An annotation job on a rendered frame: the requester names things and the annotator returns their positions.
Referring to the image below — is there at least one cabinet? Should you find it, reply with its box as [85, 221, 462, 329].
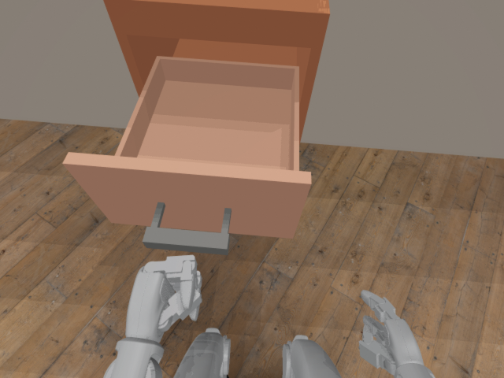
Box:
[103, 0, 330, 145]

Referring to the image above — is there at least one left robot hand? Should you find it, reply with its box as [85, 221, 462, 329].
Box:
[125, 255, 202, 343]

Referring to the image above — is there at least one right robot thigh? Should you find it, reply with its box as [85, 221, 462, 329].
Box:
[283, 339, 342, 378]

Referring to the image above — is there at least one left robot thigh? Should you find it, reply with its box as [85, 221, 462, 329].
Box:
[173, 332, 231, 378]

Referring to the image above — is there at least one robot thigh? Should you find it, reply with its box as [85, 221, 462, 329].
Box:
[283, 339, 342, 378]
[173, 332, 231, 378]

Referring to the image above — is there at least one left robot forearm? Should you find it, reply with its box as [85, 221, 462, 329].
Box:
[103, 338, 164, 378]

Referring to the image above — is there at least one drawer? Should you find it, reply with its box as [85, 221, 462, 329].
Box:
[62, 56, 311, 239]

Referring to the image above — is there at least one handle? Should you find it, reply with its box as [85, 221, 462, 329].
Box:
[143, 202, 232, 255]

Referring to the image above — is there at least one right robot hand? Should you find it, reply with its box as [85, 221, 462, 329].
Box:
[359, 290, 424, 377]

